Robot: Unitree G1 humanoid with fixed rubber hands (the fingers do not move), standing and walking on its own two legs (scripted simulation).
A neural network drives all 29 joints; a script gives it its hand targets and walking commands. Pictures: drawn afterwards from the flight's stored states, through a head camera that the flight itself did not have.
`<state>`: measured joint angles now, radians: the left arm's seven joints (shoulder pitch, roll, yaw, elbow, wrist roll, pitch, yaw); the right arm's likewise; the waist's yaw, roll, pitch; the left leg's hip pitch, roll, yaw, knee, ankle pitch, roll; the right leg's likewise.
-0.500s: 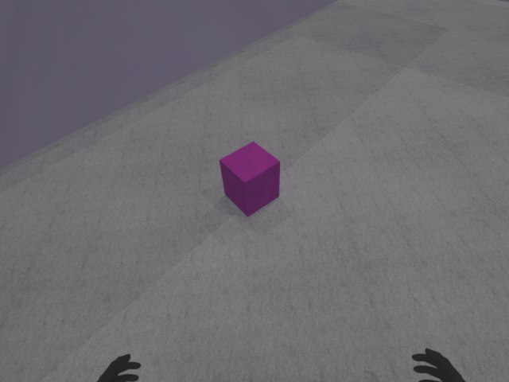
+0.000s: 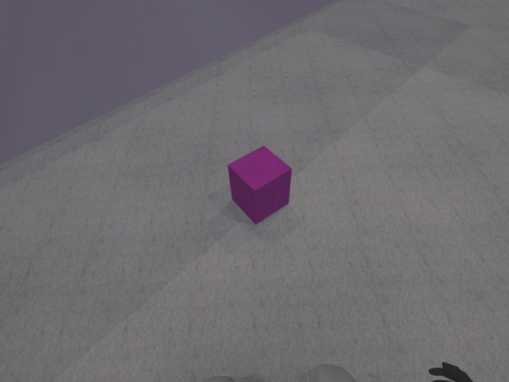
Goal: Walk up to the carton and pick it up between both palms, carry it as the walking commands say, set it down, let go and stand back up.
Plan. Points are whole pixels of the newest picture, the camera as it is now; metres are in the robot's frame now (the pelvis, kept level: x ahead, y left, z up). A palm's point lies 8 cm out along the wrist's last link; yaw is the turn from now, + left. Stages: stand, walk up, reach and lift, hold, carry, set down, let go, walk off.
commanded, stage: walk up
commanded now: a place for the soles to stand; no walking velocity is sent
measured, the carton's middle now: (259, 185) +1.04 +0.05 -0.63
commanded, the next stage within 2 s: none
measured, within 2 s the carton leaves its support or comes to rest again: neither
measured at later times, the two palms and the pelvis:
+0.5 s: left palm out of the picture +0.12 +0.32 -0.09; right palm (457, 354) +0.19 -0.29 -0.08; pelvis +0.09 +0.01 +0.00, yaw +1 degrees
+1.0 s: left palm (95, 314) +0.24 +0.32 -0.08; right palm (436, 287) +0.30 -0.29 -0.07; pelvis +0.20 +0.01 +0.01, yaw +3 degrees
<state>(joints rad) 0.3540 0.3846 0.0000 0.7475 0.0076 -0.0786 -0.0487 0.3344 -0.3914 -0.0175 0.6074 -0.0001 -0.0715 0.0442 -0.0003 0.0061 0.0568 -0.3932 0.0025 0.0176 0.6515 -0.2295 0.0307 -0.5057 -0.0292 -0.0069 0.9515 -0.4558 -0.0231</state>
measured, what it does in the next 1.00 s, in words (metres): walks ahead: right foot, then left foot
